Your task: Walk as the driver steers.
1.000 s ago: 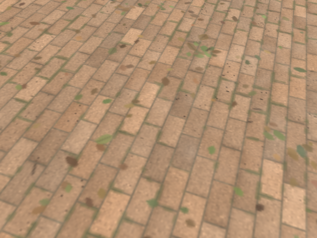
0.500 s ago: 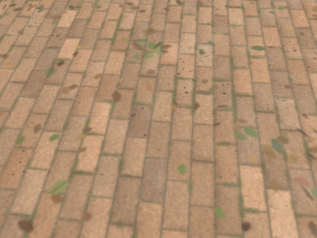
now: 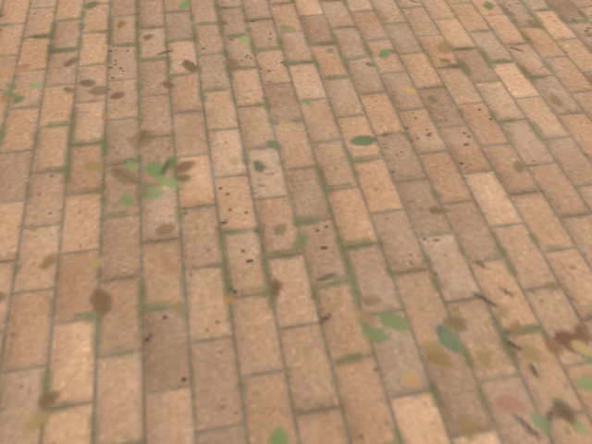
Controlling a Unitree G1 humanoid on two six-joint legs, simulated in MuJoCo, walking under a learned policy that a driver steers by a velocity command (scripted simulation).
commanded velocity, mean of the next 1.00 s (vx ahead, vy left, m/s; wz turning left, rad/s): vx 0.50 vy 0.00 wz -0.16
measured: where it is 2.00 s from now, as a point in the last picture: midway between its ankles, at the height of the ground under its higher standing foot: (366, 232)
